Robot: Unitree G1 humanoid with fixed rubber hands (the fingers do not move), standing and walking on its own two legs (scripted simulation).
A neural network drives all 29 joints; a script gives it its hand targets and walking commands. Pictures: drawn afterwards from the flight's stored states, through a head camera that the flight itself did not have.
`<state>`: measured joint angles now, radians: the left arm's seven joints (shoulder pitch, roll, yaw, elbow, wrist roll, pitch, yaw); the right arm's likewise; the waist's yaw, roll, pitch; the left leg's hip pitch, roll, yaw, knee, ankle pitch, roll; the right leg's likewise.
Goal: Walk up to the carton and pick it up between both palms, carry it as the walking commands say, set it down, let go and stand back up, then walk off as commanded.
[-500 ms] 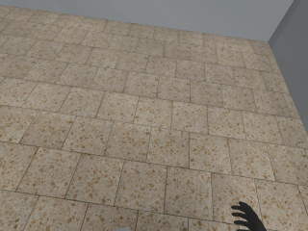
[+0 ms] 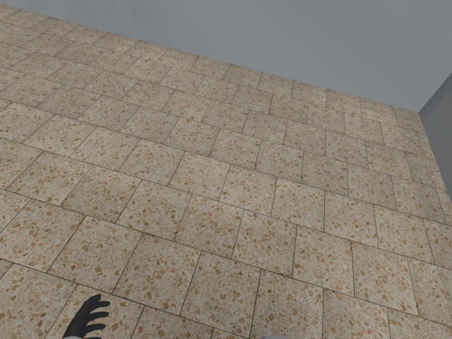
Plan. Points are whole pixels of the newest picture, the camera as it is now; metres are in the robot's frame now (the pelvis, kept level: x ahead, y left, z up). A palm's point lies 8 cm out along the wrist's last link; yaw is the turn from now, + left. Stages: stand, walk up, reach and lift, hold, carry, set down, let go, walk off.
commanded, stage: walk up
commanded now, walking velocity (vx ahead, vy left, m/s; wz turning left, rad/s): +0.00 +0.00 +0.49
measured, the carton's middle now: out of the picture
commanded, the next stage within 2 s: none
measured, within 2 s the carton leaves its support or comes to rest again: neither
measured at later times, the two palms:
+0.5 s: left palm out of the picture +0.09 +0.21 -0.11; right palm out of the picture +0.09 -0.35 -0.12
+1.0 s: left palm out of the picture -0.06 +0.24 -0.15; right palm (320, 297) +0.23 -0.21 -0.11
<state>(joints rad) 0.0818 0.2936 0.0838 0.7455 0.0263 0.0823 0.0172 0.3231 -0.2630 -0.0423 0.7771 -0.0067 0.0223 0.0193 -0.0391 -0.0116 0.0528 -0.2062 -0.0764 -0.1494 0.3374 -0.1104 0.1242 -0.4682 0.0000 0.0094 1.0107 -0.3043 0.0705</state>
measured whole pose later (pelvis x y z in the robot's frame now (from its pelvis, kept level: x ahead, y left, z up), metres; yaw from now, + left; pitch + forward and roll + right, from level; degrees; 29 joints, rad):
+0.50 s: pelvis -0.01 -0.08 -0.01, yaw +9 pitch +4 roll -1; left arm 0.14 0.28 0.05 0.72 -0.02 0.03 0.04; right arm 0.30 -0.31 -0.07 0.77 -0.02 0.03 0.02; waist -0.02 0.01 0.02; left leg -0.39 -0.14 -0.27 0.50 -0.21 0.01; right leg -0.20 0.00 0.03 0.37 -0.29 0.02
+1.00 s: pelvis -0.01 -0.04 -0.02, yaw +28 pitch +1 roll -2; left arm 0.24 0.28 0.07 0.73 0.00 0.07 0.01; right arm 0.15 -0.27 -0.04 0.74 0.00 0.01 0.01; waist 0.01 -0.03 0.10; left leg -0.31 -0.03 0.02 0.60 -0.31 0.08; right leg -0.38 -0.12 -0.09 1.08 -0.52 0.06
